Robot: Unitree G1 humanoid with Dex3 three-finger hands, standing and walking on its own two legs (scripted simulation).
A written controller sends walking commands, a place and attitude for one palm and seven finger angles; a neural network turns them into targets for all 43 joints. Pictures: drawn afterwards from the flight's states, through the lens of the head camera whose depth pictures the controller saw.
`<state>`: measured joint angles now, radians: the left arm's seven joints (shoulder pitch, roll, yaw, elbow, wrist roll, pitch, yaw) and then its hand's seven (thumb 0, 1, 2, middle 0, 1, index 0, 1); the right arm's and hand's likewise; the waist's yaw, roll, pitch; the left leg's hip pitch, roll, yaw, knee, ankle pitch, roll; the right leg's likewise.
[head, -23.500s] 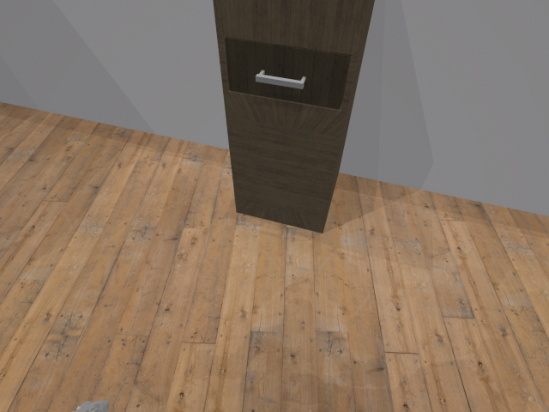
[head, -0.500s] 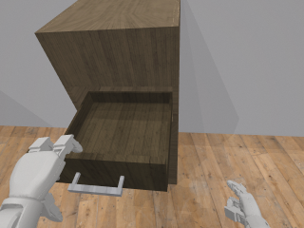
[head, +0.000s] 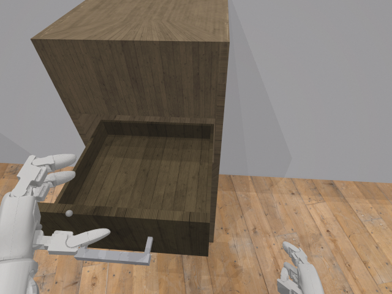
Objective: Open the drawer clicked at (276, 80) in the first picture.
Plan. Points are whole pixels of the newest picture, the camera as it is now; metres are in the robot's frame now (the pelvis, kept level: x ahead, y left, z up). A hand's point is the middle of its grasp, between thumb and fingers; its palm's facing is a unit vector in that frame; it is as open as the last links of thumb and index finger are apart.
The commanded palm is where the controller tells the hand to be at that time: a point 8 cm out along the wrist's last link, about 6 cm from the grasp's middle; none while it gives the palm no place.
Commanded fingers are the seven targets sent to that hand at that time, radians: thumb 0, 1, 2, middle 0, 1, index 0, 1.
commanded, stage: draw the hand back to the body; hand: left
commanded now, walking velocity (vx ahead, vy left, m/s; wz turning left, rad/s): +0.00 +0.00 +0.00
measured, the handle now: (115, 248) +0.21 +0.20 -0.03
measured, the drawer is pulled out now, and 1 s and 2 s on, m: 0.30 0.30 0.30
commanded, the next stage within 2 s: step back with the hand held close in 0.64 s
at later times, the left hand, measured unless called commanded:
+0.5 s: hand (56, 223) +0.17 +0.23 +0.15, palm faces +0.40 -0.81 -0.42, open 8.2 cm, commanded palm +0.12 +0.27 +0.18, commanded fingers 0.00 0.90 0.90 -0.20 -0.30 -0.20 -0.30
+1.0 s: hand (50, 239) +0.15 +0.23 +0.15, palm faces +0.31 -0.81 -0.50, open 7.4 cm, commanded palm +0.09 +0.28 +0.18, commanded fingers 0.00 0.90 0.90 -0.20 -0.30 -0.20 -0.30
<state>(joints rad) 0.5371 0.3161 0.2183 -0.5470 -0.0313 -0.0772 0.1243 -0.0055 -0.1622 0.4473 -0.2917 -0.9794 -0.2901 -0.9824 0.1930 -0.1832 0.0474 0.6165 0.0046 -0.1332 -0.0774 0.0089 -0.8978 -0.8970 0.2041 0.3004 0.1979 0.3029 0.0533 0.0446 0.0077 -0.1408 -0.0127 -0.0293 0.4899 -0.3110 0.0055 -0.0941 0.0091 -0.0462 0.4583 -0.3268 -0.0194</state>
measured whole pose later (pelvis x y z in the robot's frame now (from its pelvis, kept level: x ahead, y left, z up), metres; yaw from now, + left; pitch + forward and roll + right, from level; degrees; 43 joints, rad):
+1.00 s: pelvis -0.03 -0.01 +0.00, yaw +2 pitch +2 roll -1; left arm 0.64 0.36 0.33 -0.57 -0.05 -0.14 0.10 0.01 0.89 0.90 -0.21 -0.30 -0.21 -0.30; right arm 0.15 -0.23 -0.02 0.57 0.02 -0.01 -0.09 0.01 -0.90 -0.90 0.20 0.30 0.20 0.30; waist 0.00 0.05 0.03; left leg -0.28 -0.01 -0.07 0.50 -0.25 -0.01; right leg -0.21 0.02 -0.09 0.45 -0.27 -0.03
